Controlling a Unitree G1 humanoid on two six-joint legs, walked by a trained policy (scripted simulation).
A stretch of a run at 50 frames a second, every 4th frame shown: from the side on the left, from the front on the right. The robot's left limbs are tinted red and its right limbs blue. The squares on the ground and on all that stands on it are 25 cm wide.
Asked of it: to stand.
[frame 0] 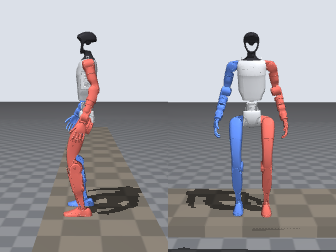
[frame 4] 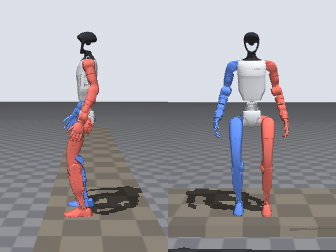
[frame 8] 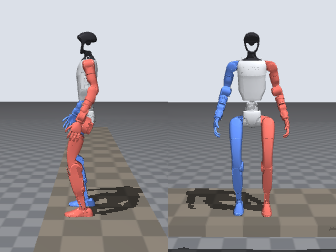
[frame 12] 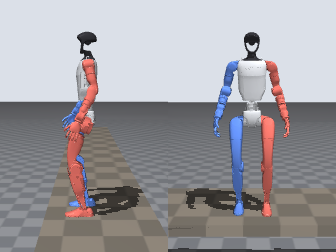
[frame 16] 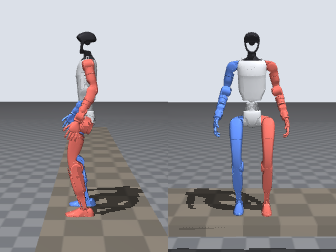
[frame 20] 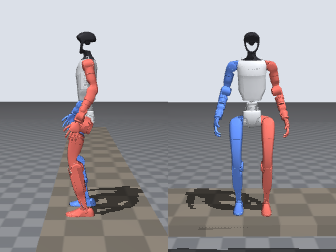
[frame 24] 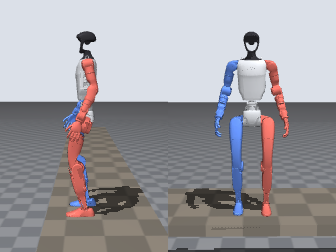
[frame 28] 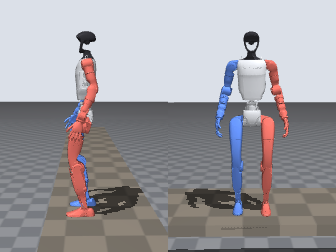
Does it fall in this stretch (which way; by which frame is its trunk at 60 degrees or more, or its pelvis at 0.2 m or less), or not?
no
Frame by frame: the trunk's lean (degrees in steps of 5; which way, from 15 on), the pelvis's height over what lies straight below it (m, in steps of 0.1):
0: 0, 0.8
4: 0, 0.8
8: 0, 0.8
12: 0, 0.8
16: 0, 0.8
20: 0, 0.8
24: 0, 0.8
28: 0, 0.8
